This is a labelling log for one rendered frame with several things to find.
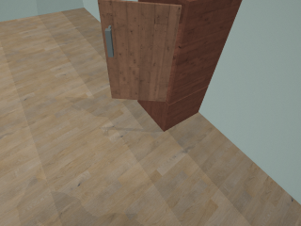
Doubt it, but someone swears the cupboard door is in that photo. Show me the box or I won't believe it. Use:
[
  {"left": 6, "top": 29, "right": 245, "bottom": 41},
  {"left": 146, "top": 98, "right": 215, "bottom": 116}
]
[{"left": 97, "top": 0, "right": 182, "bottom": 102}]

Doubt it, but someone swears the handle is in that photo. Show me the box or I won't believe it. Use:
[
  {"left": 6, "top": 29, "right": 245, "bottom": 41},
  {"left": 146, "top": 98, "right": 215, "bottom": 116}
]
[{"left": 104, "top": 25, "right": 114, "bottom": 57}]

